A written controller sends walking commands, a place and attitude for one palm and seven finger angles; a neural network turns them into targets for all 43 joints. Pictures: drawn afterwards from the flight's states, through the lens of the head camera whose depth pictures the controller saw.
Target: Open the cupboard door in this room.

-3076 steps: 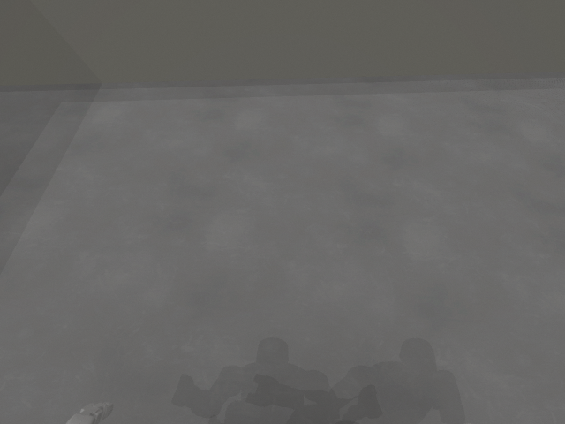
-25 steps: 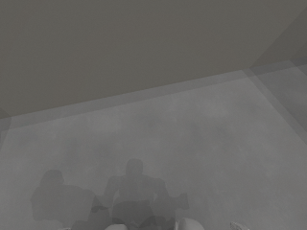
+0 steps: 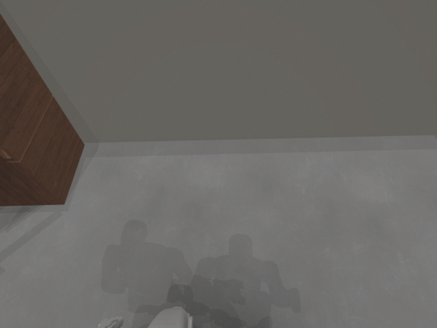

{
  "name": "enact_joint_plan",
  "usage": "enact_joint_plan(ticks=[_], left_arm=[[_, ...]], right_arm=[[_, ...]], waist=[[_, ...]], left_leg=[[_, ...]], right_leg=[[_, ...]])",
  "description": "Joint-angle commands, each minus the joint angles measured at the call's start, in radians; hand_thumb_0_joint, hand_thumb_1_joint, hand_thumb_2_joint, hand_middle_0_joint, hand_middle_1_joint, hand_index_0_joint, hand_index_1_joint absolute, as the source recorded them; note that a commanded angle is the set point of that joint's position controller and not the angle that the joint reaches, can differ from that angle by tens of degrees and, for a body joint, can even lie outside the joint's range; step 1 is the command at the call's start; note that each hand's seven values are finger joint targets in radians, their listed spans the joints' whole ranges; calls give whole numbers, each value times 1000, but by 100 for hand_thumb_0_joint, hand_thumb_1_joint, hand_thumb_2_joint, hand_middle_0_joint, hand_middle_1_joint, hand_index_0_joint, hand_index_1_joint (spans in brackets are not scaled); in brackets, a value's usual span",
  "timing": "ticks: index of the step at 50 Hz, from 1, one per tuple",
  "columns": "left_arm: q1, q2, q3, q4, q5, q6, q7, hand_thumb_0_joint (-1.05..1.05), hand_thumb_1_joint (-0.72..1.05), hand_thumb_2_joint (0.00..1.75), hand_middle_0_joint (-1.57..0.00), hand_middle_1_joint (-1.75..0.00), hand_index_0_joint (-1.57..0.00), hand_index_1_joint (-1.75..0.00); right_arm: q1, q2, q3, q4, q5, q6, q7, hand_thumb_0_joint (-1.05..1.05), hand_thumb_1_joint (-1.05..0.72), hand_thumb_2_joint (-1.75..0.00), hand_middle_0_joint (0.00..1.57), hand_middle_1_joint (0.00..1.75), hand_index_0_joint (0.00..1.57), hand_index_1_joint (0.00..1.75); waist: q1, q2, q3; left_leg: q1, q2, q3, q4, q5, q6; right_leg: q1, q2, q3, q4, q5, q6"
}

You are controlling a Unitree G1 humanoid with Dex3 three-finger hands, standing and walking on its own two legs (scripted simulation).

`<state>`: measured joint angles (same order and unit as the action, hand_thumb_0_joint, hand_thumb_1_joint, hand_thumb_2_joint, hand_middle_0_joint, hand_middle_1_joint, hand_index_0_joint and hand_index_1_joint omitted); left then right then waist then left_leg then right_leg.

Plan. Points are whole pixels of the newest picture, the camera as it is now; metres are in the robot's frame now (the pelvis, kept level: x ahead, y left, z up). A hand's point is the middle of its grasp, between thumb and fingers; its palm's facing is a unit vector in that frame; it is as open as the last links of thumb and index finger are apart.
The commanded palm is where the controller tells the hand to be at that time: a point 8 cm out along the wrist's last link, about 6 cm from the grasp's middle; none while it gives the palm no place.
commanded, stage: turn to face it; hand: left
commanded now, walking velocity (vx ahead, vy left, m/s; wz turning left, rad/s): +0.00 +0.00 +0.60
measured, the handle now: out of the picture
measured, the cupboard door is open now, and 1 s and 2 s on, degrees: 47 47 47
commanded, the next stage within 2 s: take the last steps up to it in 1.44 s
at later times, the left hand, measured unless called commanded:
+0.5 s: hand out of the picture +0.07 +0.25 -0.16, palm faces +0.28 -0.93 -0.26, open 7.4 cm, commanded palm none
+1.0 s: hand out of the picture -0.09 +0.21 -0.20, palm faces +0.60 -0.76 -0.23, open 7.4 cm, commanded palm none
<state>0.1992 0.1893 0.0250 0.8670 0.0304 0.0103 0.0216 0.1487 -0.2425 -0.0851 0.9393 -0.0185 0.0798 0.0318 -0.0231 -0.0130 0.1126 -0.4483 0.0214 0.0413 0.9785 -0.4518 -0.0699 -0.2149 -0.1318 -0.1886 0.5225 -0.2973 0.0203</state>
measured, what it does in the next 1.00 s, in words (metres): steps on the spot, turning left: left foot, then right foot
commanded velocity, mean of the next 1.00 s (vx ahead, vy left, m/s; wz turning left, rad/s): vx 0.00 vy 0.00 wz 0.57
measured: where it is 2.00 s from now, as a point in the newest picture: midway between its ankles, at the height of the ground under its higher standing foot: outside the picture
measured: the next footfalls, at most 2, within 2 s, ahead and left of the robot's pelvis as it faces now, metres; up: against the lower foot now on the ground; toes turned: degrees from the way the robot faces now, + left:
left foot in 0.12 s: +0.04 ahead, +0.13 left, +0.00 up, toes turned +10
right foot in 0.58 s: +0.09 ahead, -0.11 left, +0.00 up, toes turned +18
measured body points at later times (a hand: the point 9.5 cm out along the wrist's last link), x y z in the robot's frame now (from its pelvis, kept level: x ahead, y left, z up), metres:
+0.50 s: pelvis +0.01 +0.01 +0.00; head +0.06 +0.04 +0.45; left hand +0.05 +0.30 -0.14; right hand +0.14 -0.21 -0.14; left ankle +0.00 +0.12 -0.74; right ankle +0.05 -0.13 -0.70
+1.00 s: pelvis +0.00 +0.02 -0.02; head +0.03 +0.08 +0.43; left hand -0.12 +0.25 -0.18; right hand +0.26 -0.12 -0.14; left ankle -0.05 +0.10 -0.74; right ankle +0.05 -0.12 -0.72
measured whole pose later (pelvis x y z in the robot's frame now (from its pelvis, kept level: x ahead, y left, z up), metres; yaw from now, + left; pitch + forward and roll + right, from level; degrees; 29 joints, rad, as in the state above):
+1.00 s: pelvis +0.00 +0.02 -0.02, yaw +36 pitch +1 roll +0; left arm 0.26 0.25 0.06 0.91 0.02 0.04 0.02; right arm 0.09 -0.24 -0.07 0.91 -0.02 0.03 0.03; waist 0.02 -0.07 0.12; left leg -0.32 0.00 0.08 0.65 -0.31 0.03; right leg -0.31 -0.18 -0.18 0.84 -0.53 0.07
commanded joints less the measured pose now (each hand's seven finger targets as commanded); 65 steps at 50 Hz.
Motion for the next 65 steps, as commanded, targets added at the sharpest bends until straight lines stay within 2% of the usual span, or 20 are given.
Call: enact_joint_plan(ticks=[1,4,6,7,8,12,22,26,27,28,29,31,34,42,46,47,48,49,55,65], left_arm=[[79,247,84,-38,2,-18,10,0,90,90,-20,-30,-20,-30],[55,237,87,-40,-11,-9,-2,0,90,90,-20,-30,-20,-30],[-14,123,54,-122,-20,3,-10,0,90,90,-20,-30,-20,-30],[-86,151,56,-124,-8,17,3,0,90,90,-20,-30,-20,-30],[-104,131,60,-112,-14,17,2,0,90,90,-20,-30,-20,-30],[-29,139,67,-43,-8,21,-16,0,90,90,-20,-30,-20,-30],[-81,123,56,-77,-18,15,-6,0,90,90,-20,-30,-20,-30],[21,137,62,-58,-25,-2,5,0,90,90,-20,-30,-20,-30],[61,174,71,-52,-20,-12,10,0,90,90,-20,-30,-20,-30],[85,258,88,-51,-4,-20,18,0,90,90,-20,-30,-20,-30],[58,289,83,-65,0,-15,17,0,90,90,-20,-30,-20,-30],[-15,210,66,-73,-10,-22,19,0,90,90,-20,-30,-20,-30],[-38,165,54,-79,-10,-26,16,0,90,90,-20,-30,-20,-30],[92,235,80,-32,0,-19,11,0,90,90,-20,-30,-20,-30],[71,241,87,-28,-14,-11,0,0,90,90,-20,-30,-20,-30],[71,195,81,-54,-21,-6,-7,0,90,90,-20,-30,-20,-30],[15,124,52,-99,-22,-2,-10,0,90,90,-20,-30,-20,-30],[-56,145,47,-108,-11,14,5,0,90,90,-20,-30,-20,-30],[15,131,56,-7,-12,23,-13,0,90,90,-20,-30,-20,-30],[-37,97,41,-20,-17,21,-8,0,90,90,-20,-30,-20,-30]], right_arm=[[-74,-41,6,-111,11,-39,5,0,-90,-90,20,30,20,30],[26,-91,-8,-92,6,-50,4,0,-90,-90,20,30,20,30],[168,-294,-56,-74,-5,-57,-13,0,-90,-90,20,30,20,30],[203,-270,-50,-49,-5,-58,-24,0,-90,-90,20,30,20,30],[153,-259,-49,-67,-7,-59,-38,0,-90,-90,20,30,20,30],[25,-182,-18,-94,-4,-69,-46,0,-90,-90,20,30,20,30],[56,-185,-32,-83,-11,-56,-40,0,-90,-90,20,30,20,30],[9,-171,-38,-100,-2,-48,-39,0,-90,-90,20,30,20,30],[10,-141,-35,-108,6,-49,-33,0,-90,-90,20,30,20,30],[27,-81,-27,-122,15,-52,-27,0,-90,-90,20,30,20,30],[28,-95,-33,-132,6,-49,-23,0,-90,-90,20,30,20,30],[12,-99,-35,-94,-3,-29,-17,0,-90,-90,20,30,20,30],[18,-69,-21,-74,2,-22,-2,0,-90,-90,20,30,20,30],[-95,-37,5,-98,9,-34,5,0,-90,-90,20,30,20,30],[15,-85,-4,-78,4,-52,-1,0,-90,-90,20,30,20,30],[78,-186,-28,-72,-4,-61,-5,0,-90,-90,20,30,20,30],[156,-287,-52,-62,-5,-60,-15,0,-90,-90,20,30,20,30],[200,-272,-43,-36,0,-59,-27,0,-90,-90,20,30,20,30],[23,-166,-1,-74,-2,-75,-53,0,-90,-90,20,30,20,30],[62,-146,-4,-42,-10,-66,-50,0,-90,-90,20,30,20,30]], waist=[[65,-202,-155],[-1,-108,-193],[-86,342,-245],[-103,229,-245],[-78,239,-206],[3,167,-149],[-8,175,-150],[46,161,-183],[67,68,-195],[76,-203,-208],[64,-231,-175],[24,-207,-105],[3,-190,-110],[72,-219,-141],[-3,-128,-191],[-39,92,-258],[-85,334,-264],[-97,244,-273],[15,166,-156],[2,178,-129]], left_leg=[[29,-12,66,-249,-1,13],[287,-9,51,-528,247,42],[491,419,-483,-607,841,292],[451,403,-458,-607,700,310],[388,349,-432,-616,588,295],[305,207,-270,-638,540,215],[261,177,-386,-608,536,231],[134,122,-413,-519,532,187],[30,67,-379,-448,398,137],[-156,-70,-198,-235,59,58],[-141,-104,-108,7,-166,32],[-151,-31,-120,240,-68,22],[-134,-1,-66,224,42,-2],[-8,-16,56,-189,-12,9],[287,-26,66,-523,235,46],[481,161,-167,-565,479,127],[540,408,-460,-592,885,289],[503,420,-436,-572,865,324],[339,216,-199,-614,744,229],[277,206,-290,-629,583,246]], right_leg=[[179,-246,105,-59,592,-121],[24,-211,22,119,431,-28],[-391,-3,29,518,-413,82],[-400,-4,141,613,-365,61],[-428,-2,170,650,-297,60],[-377,17,189,634,-90,71],[-214,99,172,297,-115,62],[59,126,160,-18,39,41],[196,51,225,-155,93,24],[314,-214,485,-245,129,-67],[178,-383,541,-254,213,-167],[75,-272,417,-217,319,-168],[101,-183,196,-168,497,-119],[202,-228,104,-81,638,-121],[52,-207,25,112,513,-33],[-155,-121,-25,308,228,31],[-373,-4,17,515,-392,77],[-379,-14,140,593,-395,59],[-330,18,175,619,-103,67],[-185,82,147,305,-124,52]])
